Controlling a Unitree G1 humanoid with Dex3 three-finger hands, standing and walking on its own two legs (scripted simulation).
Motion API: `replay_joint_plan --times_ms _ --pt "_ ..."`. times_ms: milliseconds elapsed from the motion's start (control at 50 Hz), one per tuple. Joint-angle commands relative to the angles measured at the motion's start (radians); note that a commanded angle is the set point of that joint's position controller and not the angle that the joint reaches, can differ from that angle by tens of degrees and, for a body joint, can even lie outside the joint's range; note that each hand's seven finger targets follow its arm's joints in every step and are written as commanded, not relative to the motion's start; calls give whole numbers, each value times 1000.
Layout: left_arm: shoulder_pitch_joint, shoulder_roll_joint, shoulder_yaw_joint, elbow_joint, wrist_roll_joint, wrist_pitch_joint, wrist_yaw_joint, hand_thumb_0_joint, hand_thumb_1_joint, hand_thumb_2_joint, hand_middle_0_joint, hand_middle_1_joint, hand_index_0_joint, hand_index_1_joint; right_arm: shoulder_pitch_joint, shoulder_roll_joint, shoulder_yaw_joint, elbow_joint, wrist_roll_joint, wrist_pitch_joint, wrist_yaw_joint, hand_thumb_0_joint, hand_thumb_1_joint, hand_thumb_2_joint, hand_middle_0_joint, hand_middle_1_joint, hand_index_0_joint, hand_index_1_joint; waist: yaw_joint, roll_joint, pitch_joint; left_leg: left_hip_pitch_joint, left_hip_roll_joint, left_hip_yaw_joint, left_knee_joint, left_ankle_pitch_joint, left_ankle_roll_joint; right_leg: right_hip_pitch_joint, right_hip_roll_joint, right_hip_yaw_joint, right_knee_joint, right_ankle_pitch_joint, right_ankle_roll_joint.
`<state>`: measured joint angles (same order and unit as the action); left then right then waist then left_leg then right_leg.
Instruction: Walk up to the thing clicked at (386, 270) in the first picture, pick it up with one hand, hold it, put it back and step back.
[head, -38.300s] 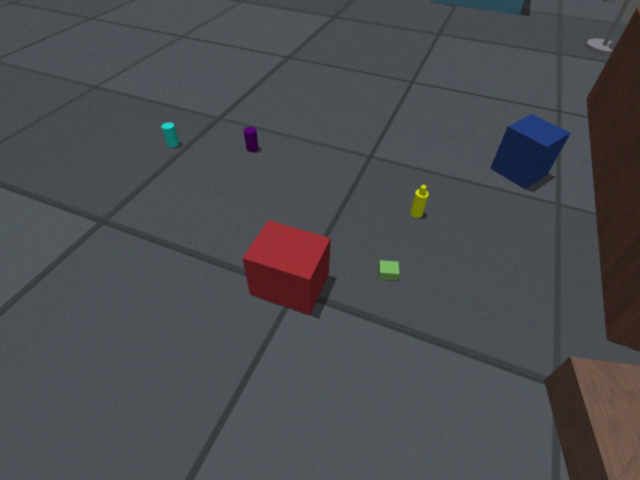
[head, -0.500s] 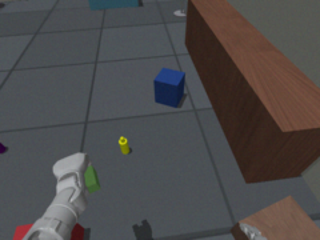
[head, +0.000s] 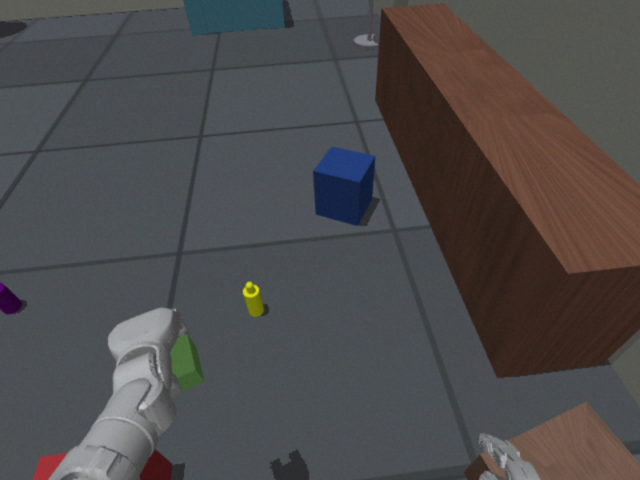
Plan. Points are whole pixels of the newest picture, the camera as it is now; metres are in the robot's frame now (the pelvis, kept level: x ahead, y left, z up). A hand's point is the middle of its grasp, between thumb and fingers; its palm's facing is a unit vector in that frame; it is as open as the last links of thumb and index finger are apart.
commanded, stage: hold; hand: left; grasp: from above
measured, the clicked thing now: (171, 368) +0.32 +0.23 -0.07
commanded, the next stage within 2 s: crouch in 0.70 s
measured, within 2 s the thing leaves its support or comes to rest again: neither
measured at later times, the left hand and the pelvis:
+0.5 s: hand (157, 365) +0.30 +0.22 -0.02, palm faces -0.39 -0.17 -0.91, open 9.2 cm; pelvis +0.00 +0.00 +0.00, yaw +0 degrees
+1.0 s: hand (160, 367) +0.30 +0.23 -0.04, palm faces -0.39 -0.16 -0.91, open 9.3 cm; pelvis +0.00 +0.00 +0.00, yaw +0 degrees
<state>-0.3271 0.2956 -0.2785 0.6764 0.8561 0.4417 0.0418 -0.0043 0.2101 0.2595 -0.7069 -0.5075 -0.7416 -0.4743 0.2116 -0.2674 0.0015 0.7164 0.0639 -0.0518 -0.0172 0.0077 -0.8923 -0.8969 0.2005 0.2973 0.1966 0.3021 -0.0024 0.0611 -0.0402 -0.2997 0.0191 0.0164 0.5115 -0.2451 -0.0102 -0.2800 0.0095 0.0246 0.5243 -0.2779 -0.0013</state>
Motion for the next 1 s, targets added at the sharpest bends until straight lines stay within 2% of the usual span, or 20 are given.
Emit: replay_joint_plan --times_ms 0,180,200,240,260,340,380,420,480,540,600,640,740,760,780,800,820,860,880,980 --pt "-331 178 69 -183 41 6 22 0 706 460 -945 -682 -1005 -617 -85 -115 -34 -139 0 -47 -2 0 -882 -893 200 300 200 300 -4 -76 -229 127 -36 14 -47 211 31 67 21 -9 -83 239 8" --pt "-326 194 70 -242 45 8 -18 0 705 479 -916 -755 -988 -679 -106 -108 -30 -161 4 -44 -8 0 -878 -892 200 300 200 300 12 -47 -224 141 -34 14 -72 195 27 73 25 -14 -96 206 1" --pt "-338 194 69 -250 48 8 -22 0 707 460 -914 -744 -988 -664 -108 -109 -30 -164 3 -44 -8 0 -878 -891 200 300 200 300 3 -51 -223 144 -33 14 -71 193 30 71 24 -12 -99 210 2" --pt "-317 209 78 -249 51 6 -26 0 707 505 -926 -755 -993 -684 -118 -106 -27 -166 5 -44 -10 0 -881 -893 200 300 200 300 16 -61 -217 143 -36 15 -74 194 29 80 22 -13 -103 206 3" --pt "-301 187 64 -237 53 8 -32 0 707 485 -924 -748 -993 -674 -117 -102 -27 -171 6 -41 -9 0 -883 -893 200 300 200 300 9 -71 -214 144 -38 19 -70 205 34 77 20 -10 -104 229 7" --pt "-360 207 67 -283 56 1 -38 0 725 531 -937 -783 -1006 -710 -114 -105 -27 -169 5 -39 -10 0 -885 -894 200 300 200 300 7 -61 -236 163 -41 23 -68 212 38 81 15 -6 -111 244 11" --pt "-367 211 73 -272 61 2 -36 0 716 559 -923 -812 -993 -737 -111 -106 -26 -165 4 -39 -10 0 -880 -893 200 300 200 300 1 -61 -227 161 -38 20 -73 207 35 75 20 -9 -110 229 8" --pt "-334 177 50 -249 59 4 -35 0 719 547 -933 -785 -1000 -714 -118 -100 -24 -165 4 -38 -9 0 -881 -893 200 300 200 300 4 -65 -212 163 -37 19 -79 201 32 74 20 -12 -111 218 5" --pt "-353 214 79 -228 63 -1 -31 0 675 564 -881 -839 -954 -761 -110 -106 -28 -156 3 -41 -8 0 -881 -893 200 300 200 300 12 -45 -213 148 -32 12 -83 204 24 75 26 -17 -104 205 -3" --pt "-345 187 61 -195 59 -8 -29 0 692 589 -899 -860 -971 -783 -105 -107 -29 -159 1 -45 -7 0 -883 -893 200 300 200 300 5 -55 -194 139 -29 10 -85 185 24 65 28 -17 -106 186 -4" --pt "-349 197 73 -217 60 -19 -20 0 716 600 -915 -863 -987 -785 -105 -104 -32 -160 3 -46 -6 0 -882 -893 200 300 200 300 15 -48 -229 150 -34 18 -74 201 27 78 20 -13 -106 206 0" --pt "-390 207 80 -215 63 -25 -9 0 708 622 -919 -870 -987 -797 -92 -107 -34 -150 -1 -47 -5 0 -884 -894 200 300 200 300 1 -48 -244 156 -31 18 -68 220 26 79 23 -11 -99 229 0" --pt "-354 186 76 -177 63 -26 11 0 708 614 -892 -912 -973 -826 -93 -106 -38 -141 -1 -48 -4 0 -882 -892 200 300 200 300 11 -54 -232 143 -27 10 -69 221 20 79 27 -14 -93 220 -5" --pt "-383 191 75 -205 56 -30 14 0 710 630 -902 -908 -978 -827 -92 -107 -39 -141 -2 -48 -4 0 -882 -893 200 300 200 300 9 -38 -243 150 -27 13 -69 215 20 80 26 -13 -96 217 -6" --pt "-384 173 63 -192 57 -26 15 0 727 560 -919 -845 -1003 -756 -95 -106 -40 -144 -1 -47 -3 0 -890 -902 201 300 201 300 2 -41 -240 155 -28 17 -67 222 23 68 25 -12 -98 232 -2" --pt "-379 170 59 -190 54 -24 14 0 647 613 -840 -765 -923 -677 -92 -109 -39 -143 -1 -48 -3 0 -842 -883 202 300 202 300 0 -63 -239 152 -29 15 -66 217 25 75 23 -12 -102 228 0" --pt "-385 192 74 -206 52 -26 17 0 678 585 -920 -746 -989 -681 -91 -111 -41 -141 2 -48 -3 0 -857 -886 201 300 201 300 9 -58 -245 156 -28 17 -68 219 24 80 24 -14 -101 227 -1" --pt "-315 162 62 -113 57 -18 19 0 727 601 -972 -738 -1032 -677 -87 -110 -38 -135 0 -46 -2 0 -859 -887 201 300 201 300 -2 -100 -199 130 -29 17 -65 214 28 68 24 -15 -103 227 3" --pt "-341 171 66 -147 55 -28 23 0 749 589 -991 -722 -1050 -662 -82 -111 -41 -136 -1 -46 -1 0 -858 -886 201 300 201 300 3 -97 -202 128 -28 15 -65 207 27 67 23 -19 -103 218 1" --pt "-325 157 65 -23 68 -74 55 0 746 527 -1001 -667 -1060 -607 -49 -114 -42 -127 -6 -46 3 0 -864 -888 201 300 201 300 -24 -119 -132 69 -31 16 -52 136 29 9 19 -14 -98 153 -1"
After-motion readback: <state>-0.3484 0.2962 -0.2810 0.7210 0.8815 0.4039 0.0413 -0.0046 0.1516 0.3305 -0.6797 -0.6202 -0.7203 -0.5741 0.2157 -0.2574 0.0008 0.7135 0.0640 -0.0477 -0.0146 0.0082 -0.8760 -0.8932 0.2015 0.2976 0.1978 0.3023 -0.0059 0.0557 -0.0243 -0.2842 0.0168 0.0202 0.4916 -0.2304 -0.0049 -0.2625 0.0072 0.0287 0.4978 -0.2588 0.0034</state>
